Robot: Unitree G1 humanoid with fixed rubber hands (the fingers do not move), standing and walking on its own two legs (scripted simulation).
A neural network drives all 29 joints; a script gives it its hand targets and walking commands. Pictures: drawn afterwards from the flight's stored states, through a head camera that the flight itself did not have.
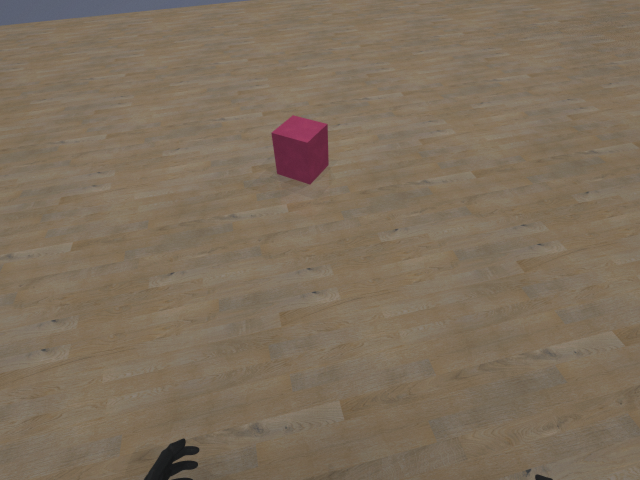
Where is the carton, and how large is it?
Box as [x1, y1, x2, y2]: [271, 115, 328, 183]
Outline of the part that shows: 293,115 271,133 277,173 310,183 328,164 327,124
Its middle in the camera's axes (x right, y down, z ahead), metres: -0.11 -0.46 +2.02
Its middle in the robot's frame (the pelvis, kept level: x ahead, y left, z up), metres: +1.80 +0.15 -0.63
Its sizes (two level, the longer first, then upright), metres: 0.210 0.200 0.250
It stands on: the floor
